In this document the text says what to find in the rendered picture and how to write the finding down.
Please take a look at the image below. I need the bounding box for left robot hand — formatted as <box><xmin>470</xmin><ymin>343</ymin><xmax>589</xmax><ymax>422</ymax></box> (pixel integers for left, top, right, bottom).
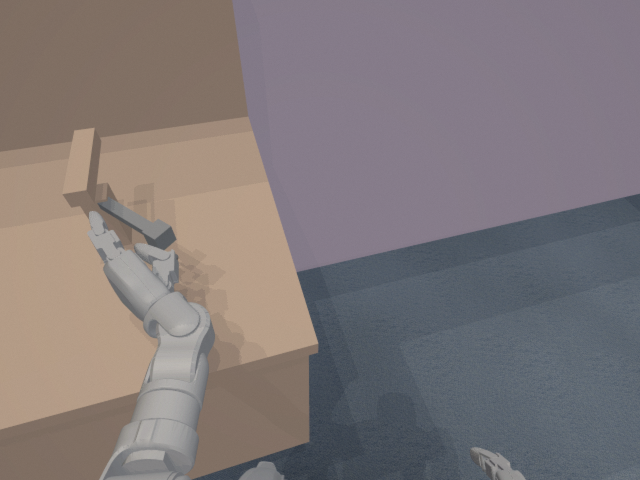
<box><xmin>87</xmin><ymin>211</ymin><xmax>179</xmax><ymax>321</ymax></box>

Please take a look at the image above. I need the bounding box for robot left shin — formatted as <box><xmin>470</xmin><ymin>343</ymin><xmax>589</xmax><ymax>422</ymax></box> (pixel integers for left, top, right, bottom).
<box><xmin>257</xmin><ymin>461</ymin><xmax>277</xmax><ymax>471</ymax></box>

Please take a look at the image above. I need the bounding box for left robot forearm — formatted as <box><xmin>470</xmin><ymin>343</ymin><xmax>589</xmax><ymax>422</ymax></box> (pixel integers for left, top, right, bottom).
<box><xmin>99</xmin><ymin>292</ymin><xmax>215</xmax><ymax>480</ymax></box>

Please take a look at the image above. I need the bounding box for tap lever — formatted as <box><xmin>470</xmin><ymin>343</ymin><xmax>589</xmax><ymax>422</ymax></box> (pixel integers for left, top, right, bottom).
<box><xmin>97</xmin><ymin>197</ymin><xmax>177</xmax><ymax>250</ymax></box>

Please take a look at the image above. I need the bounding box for counter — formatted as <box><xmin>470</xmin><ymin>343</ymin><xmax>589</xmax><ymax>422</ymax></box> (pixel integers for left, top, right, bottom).
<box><xmin>0</xmin><ymin>0</ymin><xmax>318</xmax><ymax>480</ymax></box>

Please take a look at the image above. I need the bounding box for right robot hand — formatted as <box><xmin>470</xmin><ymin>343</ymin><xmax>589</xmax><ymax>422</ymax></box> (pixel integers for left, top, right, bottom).
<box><xmin>470</xmin><ymin>447</ymin><xmax>526</xmax><ymax>480</ymax></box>

